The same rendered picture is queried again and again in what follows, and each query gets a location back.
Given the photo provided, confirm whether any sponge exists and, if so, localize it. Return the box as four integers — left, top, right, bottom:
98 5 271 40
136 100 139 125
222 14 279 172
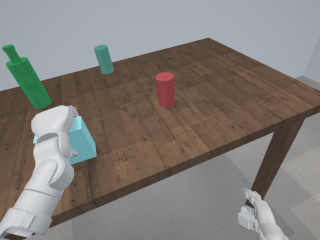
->
33 116 97 165

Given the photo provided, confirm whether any left robot hand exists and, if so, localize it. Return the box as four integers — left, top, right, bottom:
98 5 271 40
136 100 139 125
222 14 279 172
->
31 105 79 158

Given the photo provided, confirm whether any table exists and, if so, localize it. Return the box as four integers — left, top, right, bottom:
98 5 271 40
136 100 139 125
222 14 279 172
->
0 37 320 240

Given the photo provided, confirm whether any right robot forearm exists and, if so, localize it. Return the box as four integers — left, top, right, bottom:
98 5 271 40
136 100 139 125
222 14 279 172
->
257 222 289 240

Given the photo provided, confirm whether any left robot forearm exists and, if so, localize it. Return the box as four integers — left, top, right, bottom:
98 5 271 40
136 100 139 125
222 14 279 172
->
0 129 75 238

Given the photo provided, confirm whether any right robot hand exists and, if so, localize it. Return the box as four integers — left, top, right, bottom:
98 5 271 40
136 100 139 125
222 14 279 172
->
238 188 276 232

